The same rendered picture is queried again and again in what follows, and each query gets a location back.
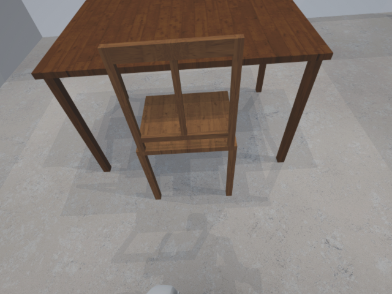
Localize chair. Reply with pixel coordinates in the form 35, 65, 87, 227
97, 34, 244, 200

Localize table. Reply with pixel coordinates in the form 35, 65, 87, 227
31, 0, 333, 172

